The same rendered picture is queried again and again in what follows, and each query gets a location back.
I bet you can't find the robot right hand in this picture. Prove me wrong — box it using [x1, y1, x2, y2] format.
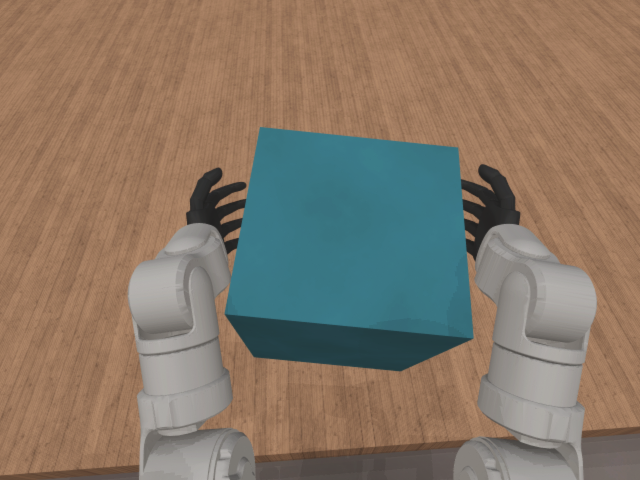
[461, 164, 520, 261]

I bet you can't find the robot left upper arm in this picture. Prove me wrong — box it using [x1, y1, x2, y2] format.
[142, 428, 256, 480]

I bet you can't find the robot left hand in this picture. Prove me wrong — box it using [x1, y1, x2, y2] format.
[186, 168, 246, 255]

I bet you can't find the right robot forearm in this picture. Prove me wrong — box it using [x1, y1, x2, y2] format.
[474, 224, 597, 480]

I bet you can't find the robot right upper arm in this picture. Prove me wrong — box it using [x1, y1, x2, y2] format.
[453, 436, 577, 480]

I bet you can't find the carton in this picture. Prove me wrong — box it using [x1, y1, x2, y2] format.
[225, 127, 474, 371]

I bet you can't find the left robot forearm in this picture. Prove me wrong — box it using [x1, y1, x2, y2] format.
[128, 223, 233, 480]

